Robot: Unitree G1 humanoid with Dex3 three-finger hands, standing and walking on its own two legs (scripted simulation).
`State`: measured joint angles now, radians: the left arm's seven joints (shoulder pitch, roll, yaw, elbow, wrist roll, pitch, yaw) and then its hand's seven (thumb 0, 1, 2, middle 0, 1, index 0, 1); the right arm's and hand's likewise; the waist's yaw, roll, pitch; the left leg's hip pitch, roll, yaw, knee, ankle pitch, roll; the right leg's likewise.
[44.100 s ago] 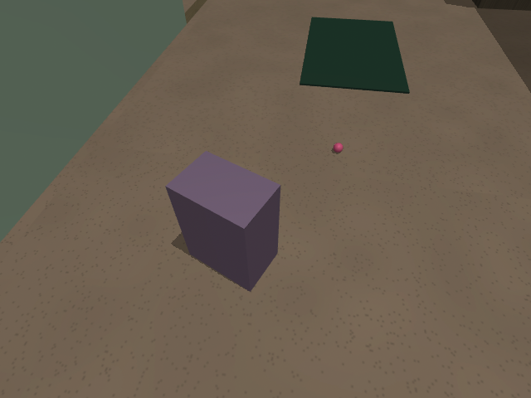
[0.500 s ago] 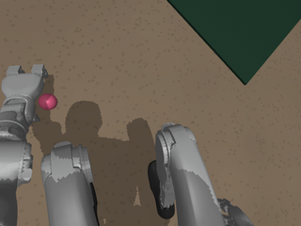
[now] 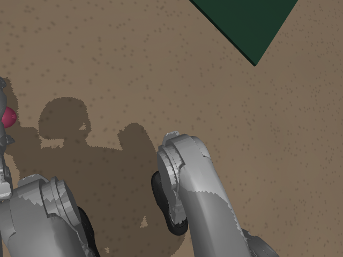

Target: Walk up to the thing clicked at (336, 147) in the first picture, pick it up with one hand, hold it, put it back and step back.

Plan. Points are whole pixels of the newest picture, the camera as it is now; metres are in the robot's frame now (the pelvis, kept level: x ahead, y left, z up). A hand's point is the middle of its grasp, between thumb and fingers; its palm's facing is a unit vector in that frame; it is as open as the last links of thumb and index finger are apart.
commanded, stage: rest palm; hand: left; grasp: from above
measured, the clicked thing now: (2, 117) +0.46 +0.27 -0.27
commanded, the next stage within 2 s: close in 0.86 s
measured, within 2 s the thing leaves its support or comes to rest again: neither
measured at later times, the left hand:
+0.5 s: hand out of the picture +0.45 +0.27 -0.24, palm faces -0.45 -0.12 -0.89, open 13.7 cm
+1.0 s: hand (0, 121) +0.45 +0.27 -0.25, palm faces -0.45 -0.10 -0.89, open 13.6 cm
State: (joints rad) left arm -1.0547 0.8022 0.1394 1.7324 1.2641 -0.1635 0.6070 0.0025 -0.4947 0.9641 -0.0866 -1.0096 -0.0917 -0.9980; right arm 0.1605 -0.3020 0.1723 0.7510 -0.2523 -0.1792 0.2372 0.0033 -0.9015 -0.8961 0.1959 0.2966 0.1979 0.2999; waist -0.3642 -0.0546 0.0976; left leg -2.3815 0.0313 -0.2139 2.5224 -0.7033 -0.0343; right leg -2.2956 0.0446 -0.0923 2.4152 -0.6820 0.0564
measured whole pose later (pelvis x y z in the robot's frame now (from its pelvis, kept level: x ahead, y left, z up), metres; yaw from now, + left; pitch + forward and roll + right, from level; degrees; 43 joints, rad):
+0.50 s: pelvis +0.00 +0.01 +0.00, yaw -2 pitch +29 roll -12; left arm -1.05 0.85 0.13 1.80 1.29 -0.18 0.70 0.00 -0.45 0.96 -0.11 -1.01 -0.12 -1.00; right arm 0.09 -0.34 0.20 0.74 -0.29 -0.27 0.32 0.00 -0.91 -0.90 0.19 0.30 0.20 0.30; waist -0.38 -0.09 0.13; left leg -2.36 0.03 -0.26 2.57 -0.73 -0.03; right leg -2.25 0.06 -0.13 2.42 -0.69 0.07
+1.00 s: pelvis +0.00 +0.01 +0.00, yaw -4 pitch +27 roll -14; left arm -1.07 0.90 0.06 1.83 1.26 -0.17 0.72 0.00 -0.43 0.93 -0.12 -1.04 -0.13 -1.02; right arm 0.09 -0.34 0.27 0.73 -0.29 -0.32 0.34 0.00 -0.91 -0.90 0.19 0.30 0.20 0.30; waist -0.40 -0.12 0.17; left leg -2.34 0.03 -0.29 2.57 -0.74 -0.03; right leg -2.22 0.06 -0.15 2.39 -0.69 0.08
